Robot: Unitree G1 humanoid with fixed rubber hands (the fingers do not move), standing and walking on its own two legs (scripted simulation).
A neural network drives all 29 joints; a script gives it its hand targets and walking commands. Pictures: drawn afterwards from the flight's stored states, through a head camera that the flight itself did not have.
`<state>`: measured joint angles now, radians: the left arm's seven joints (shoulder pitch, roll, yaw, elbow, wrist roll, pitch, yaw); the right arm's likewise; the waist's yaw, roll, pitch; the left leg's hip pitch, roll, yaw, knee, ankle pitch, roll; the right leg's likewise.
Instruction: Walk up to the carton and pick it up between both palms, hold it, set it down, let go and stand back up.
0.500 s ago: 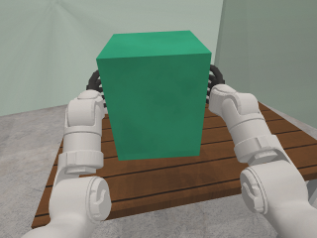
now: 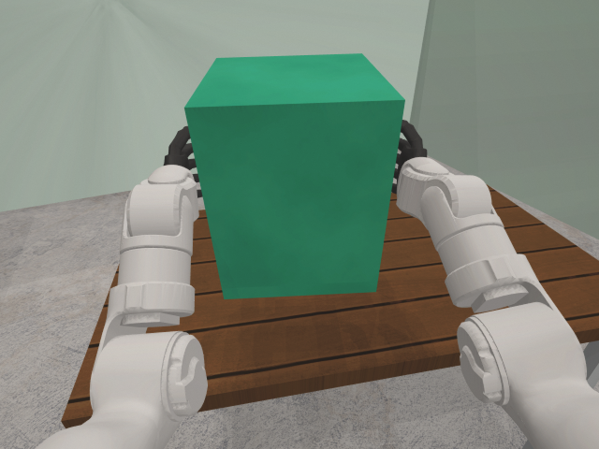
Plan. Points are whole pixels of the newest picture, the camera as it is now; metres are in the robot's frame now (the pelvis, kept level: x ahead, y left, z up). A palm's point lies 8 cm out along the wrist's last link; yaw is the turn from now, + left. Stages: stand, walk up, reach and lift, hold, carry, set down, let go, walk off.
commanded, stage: hold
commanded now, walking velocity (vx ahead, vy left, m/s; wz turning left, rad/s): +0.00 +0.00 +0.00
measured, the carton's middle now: (294, 172) +0.40 +0.00 +0.28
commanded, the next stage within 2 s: none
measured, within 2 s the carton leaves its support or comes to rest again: neither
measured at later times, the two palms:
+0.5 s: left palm (178, 176) +0.37 +0.15 +0.29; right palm (411, 171) +0.36 -0.14 +0.29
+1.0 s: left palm (180, 184) +0.37 +0.14 +0.28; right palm (413, 176) +0.36 -0.15 +0.29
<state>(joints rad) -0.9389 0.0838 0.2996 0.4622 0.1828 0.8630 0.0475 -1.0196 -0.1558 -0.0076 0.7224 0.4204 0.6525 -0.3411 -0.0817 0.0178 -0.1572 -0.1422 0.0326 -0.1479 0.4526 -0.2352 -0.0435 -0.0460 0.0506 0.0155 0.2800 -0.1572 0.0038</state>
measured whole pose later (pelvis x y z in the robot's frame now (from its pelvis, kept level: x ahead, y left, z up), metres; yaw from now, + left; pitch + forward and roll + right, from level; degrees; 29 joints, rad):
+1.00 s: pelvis +0.00 +0.00 +0.00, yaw -1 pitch -5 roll -2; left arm -0.90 0.06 0.33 0.42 0.20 0.88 0.04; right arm -1.00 -0.14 -0.01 0.69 0.42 0.68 -0.35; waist -0.08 0.02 -0.16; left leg -0.12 0.03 -0.13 0.45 -0.24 -0.04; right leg -0.03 0.05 0.03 0.29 -0.17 0.01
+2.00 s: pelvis +0.00 +0.00 +0.00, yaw +0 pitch -5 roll -2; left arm -0.92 0.07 0.33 0.42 0.18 0.88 0.05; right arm -1.00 -0.15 0.00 0.68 0.43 0.68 -0.35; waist -0.07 0.03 -0.17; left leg -0.12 0.03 -0.14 0.45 -0.24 -0.04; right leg -0.03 0.05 0.03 0.29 -0.17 0.01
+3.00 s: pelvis +0.00 +0.00 +0.00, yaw +0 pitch -5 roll -3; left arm -0.92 0.07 0.30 0.43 0.20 0.87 0.05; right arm -0.98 -0.16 0.00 0.68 0.43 0.66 -0.34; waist -0.10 0.01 -0.15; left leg -0.13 0.03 -0.15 0.45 -0.24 -0.04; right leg -0.03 0.05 0.02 0.27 -0.16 0.00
